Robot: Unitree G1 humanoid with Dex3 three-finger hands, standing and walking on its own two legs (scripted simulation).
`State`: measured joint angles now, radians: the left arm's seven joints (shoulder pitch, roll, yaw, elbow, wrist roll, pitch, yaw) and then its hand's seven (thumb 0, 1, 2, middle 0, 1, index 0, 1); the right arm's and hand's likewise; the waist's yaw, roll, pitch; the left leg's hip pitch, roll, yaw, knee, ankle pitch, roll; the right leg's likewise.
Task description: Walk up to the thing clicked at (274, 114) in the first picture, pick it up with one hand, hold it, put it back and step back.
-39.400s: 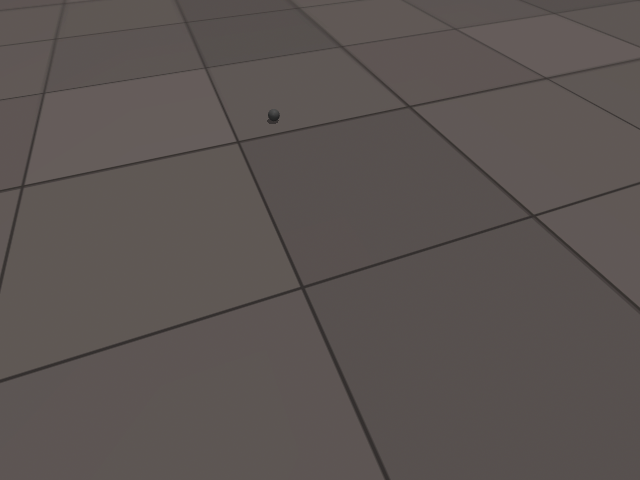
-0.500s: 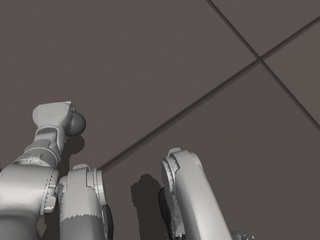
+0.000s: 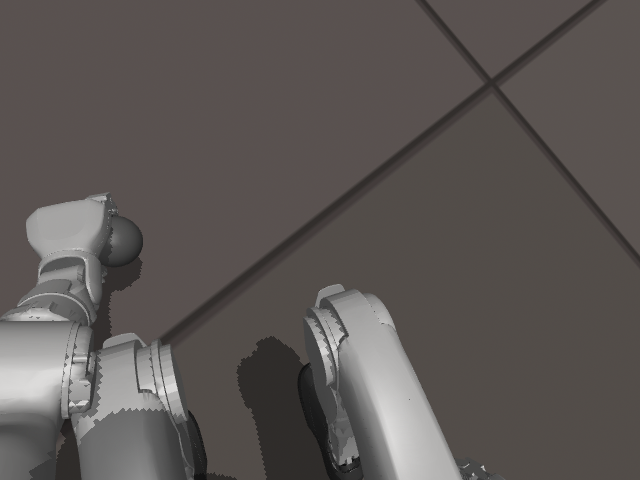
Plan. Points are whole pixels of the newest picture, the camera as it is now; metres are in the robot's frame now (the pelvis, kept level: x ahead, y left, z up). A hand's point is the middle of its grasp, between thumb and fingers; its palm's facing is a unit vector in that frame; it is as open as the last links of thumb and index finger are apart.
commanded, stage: rest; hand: left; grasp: from above
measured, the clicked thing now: (114, 241) +0.46 +0.19 -0.23
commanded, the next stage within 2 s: open in 1.04 s
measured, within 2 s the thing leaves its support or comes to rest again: rests again in 1.30 s
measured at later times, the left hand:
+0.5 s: hand (94, 255) +0.45 +0.22 -0.24, palm faces -0.43 -0.08 -0.90, open 9.4 cm
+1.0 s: hand (95, 257) +0.44 +0.22 -0.25, palm faces -0.45 -0.09 -0.89, open 9.3 cm
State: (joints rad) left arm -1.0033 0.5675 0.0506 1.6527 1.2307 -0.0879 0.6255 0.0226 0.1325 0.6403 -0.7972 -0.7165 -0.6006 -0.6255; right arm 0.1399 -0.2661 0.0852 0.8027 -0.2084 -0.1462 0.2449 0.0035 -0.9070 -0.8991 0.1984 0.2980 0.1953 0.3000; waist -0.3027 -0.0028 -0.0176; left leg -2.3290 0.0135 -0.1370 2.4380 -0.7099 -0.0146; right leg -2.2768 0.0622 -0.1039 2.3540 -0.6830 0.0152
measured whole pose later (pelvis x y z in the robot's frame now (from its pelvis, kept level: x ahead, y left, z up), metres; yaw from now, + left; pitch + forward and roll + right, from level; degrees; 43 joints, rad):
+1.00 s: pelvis +0.00 +0.00 -0.02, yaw -4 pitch +29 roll -11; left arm -1.05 0.74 0.03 1.81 1.23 -0.16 0.72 0.07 0.20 0.55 -0.86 -0.76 -0.59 -0.59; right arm 0.14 -0.32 0.20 0.79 -0.26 -0.31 0.37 0.00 -0.92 -0.90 0.20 0.30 0.19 0.30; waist -0.37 -0.07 0.10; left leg -2.33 0.01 -0.22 2.53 -0.72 -0.03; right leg -2.26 0.08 -0.18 2.38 -0.66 0.02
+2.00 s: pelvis -0.01 +0.01 -0.01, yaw -5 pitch +29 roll -12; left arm -1.06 0.76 -0.02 1.80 1.18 -0.14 0.72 0.00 -0.41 0.97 -0.13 -1.10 -0.15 -1.08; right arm 0.13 -0.34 0.24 0.76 -0.25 -0.33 0.38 0.00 -0.91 -0.90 0.20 0.30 0.19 0.30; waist -0.38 -0.09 0.12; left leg -2.32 0.02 -0.24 2.51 -0.71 -0.02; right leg -2.23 0.09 -0.19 2.35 -0.65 0.03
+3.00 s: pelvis -0.02 -0.01 +0.02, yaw +3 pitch +33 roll -4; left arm -0.99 0.49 -0.07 1.55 1.25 -0.12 0.51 0.01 -0.53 1.03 -0.09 -1.02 -0.08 -1.03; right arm 0.16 -0.31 0.07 0.75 -0.14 -0.09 0.13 0.00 -0.90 -0.90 0.20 0.30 0.19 0.30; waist -0.28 -0.03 -0.07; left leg -2.28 -0.02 -0.11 2.33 -0.64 -0.04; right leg -2.25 0.05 -0.08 2.28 -0.63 -0.01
